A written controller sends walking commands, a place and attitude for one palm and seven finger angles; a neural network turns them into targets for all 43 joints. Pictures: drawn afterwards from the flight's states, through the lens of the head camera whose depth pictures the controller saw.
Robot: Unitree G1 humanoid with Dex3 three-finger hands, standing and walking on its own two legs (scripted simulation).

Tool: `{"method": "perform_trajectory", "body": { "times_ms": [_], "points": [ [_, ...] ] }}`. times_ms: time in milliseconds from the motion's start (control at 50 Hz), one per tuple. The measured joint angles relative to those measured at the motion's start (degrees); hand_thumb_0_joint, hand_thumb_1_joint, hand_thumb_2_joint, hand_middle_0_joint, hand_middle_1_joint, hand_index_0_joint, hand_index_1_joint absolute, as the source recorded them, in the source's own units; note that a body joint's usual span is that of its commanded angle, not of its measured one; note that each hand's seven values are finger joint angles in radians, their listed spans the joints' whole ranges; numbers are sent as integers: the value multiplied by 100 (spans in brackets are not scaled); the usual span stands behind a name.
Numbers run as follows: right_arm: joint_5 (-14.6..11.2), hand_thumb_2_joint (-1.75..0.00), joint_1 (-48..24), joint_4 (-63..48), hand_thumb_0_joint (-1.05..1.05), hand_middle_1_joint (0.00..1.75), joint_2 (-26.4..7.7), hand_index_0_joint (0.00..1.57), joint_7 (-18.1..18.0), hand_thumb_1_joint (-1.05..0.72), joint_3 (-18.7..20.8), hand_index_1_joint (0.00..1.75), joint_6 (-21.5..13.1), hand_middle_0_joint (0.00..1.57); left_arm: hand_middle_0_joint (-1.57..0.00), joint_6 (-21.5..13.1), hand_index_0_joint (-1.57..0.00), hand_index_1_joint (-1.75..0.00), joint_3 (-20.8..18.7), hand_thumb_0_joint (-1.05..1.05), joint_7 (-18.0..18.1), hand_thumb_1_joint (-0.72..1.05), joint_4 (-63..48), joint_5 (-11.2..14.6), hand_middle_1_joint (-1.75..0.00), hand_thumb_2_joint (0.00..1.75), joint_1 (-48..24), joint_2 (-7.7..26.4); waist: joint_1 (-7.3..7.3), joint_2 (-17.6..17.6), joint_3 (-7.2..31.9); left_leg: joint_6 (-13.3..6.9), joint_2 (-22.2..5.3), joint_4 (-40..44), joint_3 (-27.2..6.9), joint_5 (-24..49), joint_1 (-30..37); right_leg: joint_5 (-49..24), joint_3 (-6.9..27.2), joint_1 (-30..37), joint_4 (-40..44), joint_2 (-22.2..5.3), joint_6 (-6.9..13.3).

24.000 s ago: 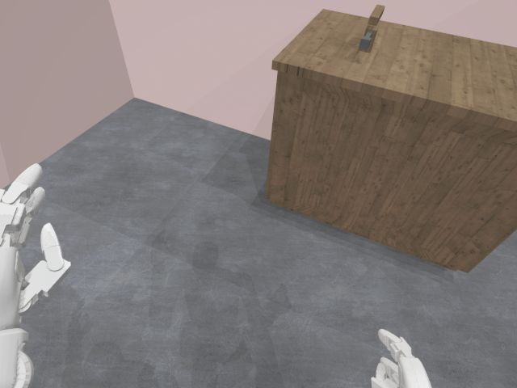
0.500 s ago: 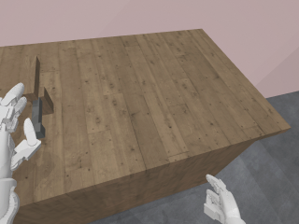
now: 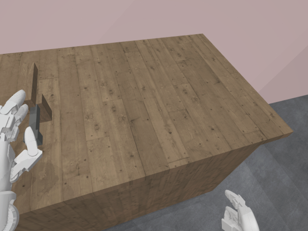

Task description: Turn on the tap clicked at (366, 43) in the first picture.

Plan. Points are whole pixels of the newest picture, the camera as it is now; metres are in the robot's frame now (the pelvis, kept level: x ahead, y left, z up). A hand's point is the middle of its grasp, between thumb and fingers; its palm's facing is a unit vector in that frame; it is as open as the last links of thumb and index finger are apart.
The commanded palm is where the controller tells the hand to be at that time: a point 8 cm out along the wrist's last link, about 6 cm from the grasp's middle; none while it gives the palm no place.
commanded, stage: come to a stop and stand still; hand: left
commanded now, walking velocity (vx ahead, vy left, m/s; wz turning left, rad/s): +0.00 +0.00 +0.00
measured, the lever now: (33, 138) +0.27 +0.31 +0.09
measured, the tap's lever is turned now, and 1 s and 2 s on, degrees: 0 0 0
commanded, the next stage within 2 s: look again from close up in 0.04 s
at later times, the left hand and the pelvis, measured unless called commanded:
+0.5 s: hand (40, 153) +0.21 +0.24 +0.15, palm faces +0.38 -0.86 -0.34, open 7.5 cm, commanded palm +0.15 +0.27 +0.17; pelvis -0.01 -0.01 +0.00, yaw +0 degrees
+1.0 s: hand (54, 172) +0.18 +0.19 +0.17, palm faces +0.35 -0.83 -0.44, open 7.5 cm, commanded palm +0.12 +0.24 +0.17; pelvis -0.04 -0.04 -0.01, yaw -1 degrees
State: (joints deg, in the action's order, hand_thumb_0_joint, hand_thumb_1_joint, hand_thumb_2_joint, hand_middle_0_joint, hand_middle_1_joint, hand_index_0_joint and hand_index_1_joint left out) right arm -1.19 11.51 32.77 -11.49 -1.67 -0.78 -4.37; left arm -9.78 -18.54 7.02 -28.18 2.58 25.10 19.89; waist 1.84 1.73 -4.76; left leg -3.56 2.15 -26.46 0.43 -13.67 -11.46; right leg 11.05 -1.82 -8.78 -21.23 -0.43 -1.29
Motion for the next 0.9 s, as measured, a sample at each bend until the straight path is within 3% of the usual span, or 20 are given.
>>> {"method": "perform_trajectory", "body": {
  "times_ms": [140, 300, 400, 640, 900],
  "points": [
    [-1, -90, 5, -5, 1, 30, 43, 20, 3, -90, -19, 30, -16, 20, -21, -152, -21, -30, -154, 2, 13, 89, 70, -8, -31, 90, -47, 127, -60, -90, 117, 20, -16, 63, 16, 61, 13, -56, 17, -7, 38, 15, 20],
    [-7, -90, 47, 7, 1, 30, 37, 20, -1, -90, -35, 30, 14, 21, -21, -26, -20, -30, -54, 2, -22, 89, 371, -3, -31, 90, 40, -16, -48, -158, 193, 28, -39, 123, 36, 111, 14, -115, 38, -13, 103, 37, 31],
    [1, -90, 47, 33, 1, 30, 23, 20, -17, -90, -30, 30, -21, 21, -21, 31, -21, -30, 42, 2, -8, 89, 298, -23, -31, 90, -26, -81, -5, -102, 123, 36, -51, 112, 30, 114, 10, -123, 32, -11, 102, 50, 45],
    [-9, -90, -57, -56, 1, 30, 53, 20, -17, -90, -19, 30, -50, 21, -21, -85, -21, -30, -162, 2, 34, 89, -46, 25, -31, 90, -9, 133, -50, -51, 46, 60, -43, 173, 65, 129, 30, -105, 69, -45, 73, 39, 44],
    [67, -90, -253, -254, 1, 30, 190, 20, 58, -90, -29, 30, -169, 21, -21, -265, -21, -30, -278, 2, -73, 89, -401, 77, -31, 90, 57, 235, 77, -86, -330, 215, -185, -265, 42, 143, -493, -10, 30, -666, -560, 167, 223]
  ]
}}
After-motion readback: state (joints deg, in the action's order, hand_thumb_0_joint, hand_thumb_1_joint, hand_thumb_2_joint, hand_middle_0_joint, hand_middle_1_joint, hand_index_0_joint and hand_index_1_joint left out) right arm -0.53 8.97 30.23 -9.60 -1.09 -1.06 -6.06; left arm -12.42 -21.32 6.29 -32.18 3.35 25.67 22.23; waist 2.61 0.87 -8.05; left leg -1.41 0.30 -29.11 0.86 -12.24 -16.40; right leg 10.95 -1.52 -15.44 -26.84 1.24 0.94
